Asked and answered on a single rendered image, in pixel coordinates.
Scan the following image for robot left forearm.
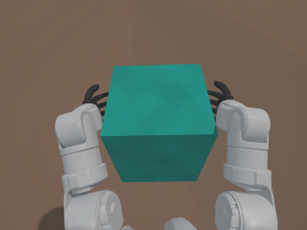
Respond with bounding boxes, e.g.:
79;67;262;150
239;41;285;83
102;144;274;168
55;103;108;229

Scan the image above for right robot upper arm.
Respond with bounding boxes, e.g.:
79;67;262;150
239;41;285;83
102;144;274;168
215;191;278;230

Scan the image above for left robot upper arm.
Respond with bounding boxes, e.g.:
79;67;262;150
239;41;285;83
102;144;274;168
64;190;124;230

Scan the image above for carton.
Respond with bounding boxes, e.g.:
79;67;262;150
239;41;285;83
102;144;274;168
100;63;219;182

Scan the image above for robot right forearm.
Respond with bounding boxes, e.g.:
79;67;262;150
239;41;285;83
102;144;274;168
216;100;278;228

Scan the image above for left robot hand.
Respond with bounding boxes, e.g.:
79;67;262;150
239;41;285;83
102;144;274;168
83;83;109;121

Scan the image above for right robot thigh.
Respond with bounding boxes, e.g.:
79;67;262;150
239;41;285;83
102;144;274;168
163;218;197;230

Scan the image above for right robot hand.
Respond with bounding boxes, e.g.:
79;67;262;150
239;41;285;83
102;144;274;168
207;80;234;122

